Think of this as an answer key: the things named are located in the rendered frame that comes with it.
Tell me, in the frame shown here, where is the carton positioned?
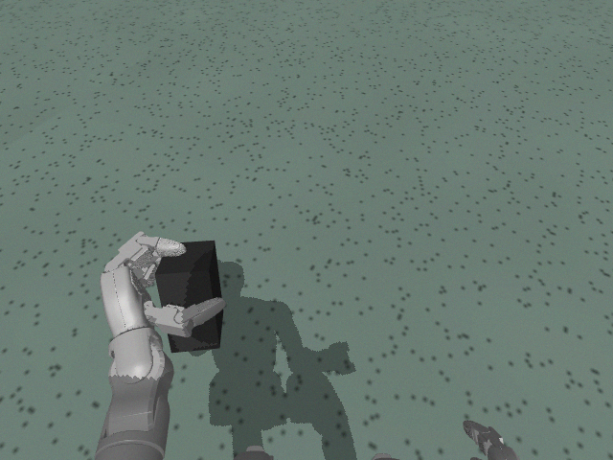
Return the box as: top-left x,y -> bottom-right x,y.
155,241 -> 223,353

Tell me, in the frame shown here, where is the left robot arm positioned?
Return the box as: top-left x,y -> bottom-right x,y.
95,327 -> 174,460

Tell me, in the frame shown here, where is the right robot hand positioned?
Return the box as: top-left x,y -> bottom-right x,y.
463,420 -> 520,460

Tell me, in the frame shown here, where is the left robot hand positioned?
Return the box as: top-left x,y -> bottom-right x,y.
100,231 -> 226,338

